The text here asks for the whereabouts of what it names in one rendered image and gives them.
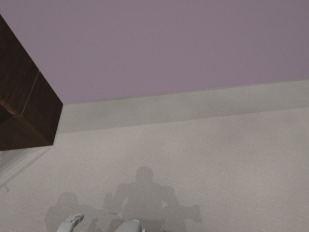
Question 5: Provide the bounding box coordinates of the cupboard door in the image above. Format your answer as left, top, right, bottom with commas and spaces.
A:
0, 104, 13, 125

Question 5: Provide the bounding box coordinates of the robot left hand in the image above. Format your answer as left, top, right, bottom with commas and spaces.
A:
56, 213, 84, 232

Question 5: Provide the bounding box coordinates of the left robot thigh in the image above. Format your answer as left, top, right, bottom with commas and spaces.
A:
115, 220, 146, 232

